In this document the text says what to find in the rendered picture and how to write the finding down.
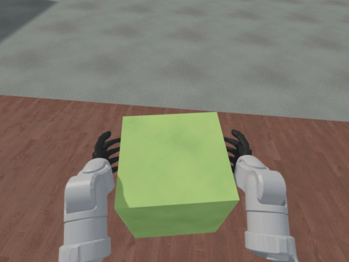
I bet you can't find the right robot forearm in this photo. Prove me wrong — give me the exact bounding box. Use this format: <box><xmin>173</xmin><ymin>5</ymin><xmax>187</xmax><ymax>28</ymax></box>
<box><xmin>234</xmin><ymin>155</ymin><xmax>298</xmax><ymax>262</ymax></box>

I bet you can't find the carton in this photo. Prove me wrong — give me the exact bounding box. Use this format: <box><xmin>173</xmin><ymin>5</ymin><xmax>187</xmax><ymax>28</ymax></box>
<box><xmin>114</xmin><ymin>112</ymin><xmax>240</xmax><ymax>239</ymax></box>

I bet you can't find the right robot hand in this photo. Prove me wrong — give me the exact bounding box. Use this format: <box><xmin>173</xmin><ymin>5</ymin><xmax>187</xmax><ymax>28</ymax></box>
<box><xmin>224</xmin><ymin>129</ymin><xmax>252</xmax><ymax>173</ymax></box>

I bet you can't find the left robot forearm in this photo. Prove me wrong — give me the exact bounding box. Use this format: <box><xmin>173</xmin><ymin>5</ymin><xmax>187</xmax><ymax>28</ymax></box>
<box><xmin>58</xmin><ymin>158</ymin><xmax>115</xmax><ymax>262</ymax></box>

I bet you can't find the left robot hand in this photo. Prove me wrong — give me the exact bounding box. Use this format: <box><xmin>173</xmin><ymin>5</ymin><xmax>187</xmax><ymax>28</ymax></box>
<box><xmin>92</xmin><ymin>131</ymin><xmax>121</xmax><ymax>173</ymax></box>

